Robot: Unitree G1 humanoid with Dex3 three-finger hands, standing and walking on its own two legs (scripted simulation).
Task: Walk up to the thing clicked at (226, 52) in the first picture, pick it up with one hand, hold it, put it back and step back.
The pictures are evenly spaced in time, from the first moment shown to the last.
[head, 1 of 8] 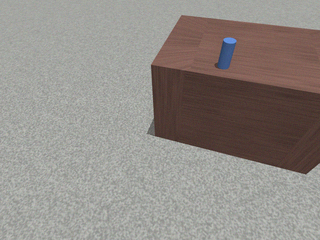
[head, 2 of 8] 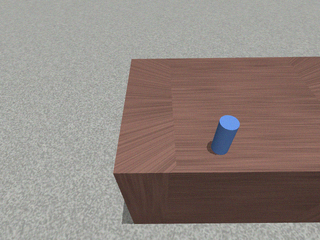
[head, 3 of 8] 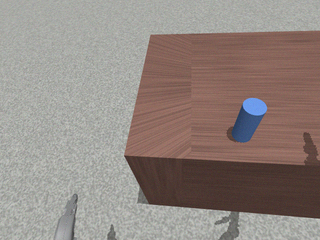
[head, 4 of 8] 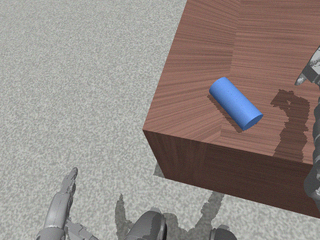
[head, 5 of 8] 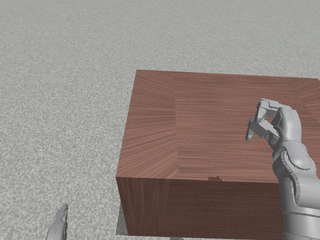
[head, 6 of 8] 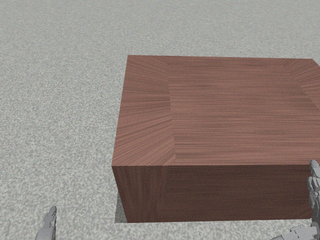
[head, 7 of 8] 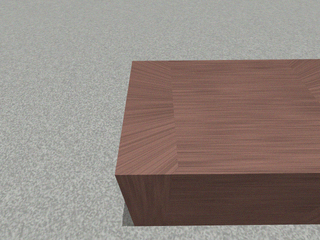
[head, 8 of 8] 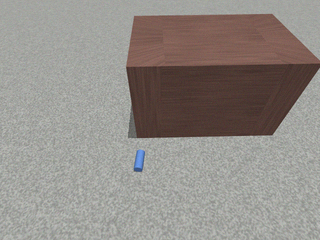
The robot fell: no
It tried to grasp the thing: yes
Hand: right
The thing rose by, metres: 0.01
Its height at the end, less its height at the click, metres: -0.69
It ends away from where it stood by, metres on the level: 0.46
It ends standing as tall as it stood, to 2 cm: no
